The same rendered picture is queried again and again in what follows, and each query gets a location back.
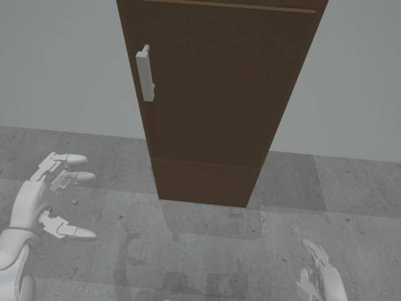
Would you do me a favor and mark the left robot forearm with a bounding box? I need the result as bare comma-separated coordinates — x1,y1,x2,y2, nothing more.
0,228,44,301

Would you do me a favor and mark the robot right hand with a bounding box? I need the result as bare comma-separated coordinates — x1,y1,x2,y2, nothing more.
296,238,348,301

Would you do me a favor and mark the robot left hand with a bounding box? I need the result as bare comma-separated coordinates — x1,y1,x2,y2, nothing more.
9,152,97,244

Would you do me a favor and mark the cupboard door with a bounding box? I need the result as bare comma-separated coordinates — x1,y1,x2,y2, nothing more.
122,0,316,169

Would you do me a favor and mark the handle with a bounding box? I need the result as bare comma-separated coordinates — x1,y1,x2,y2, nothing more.
136,45,155,102

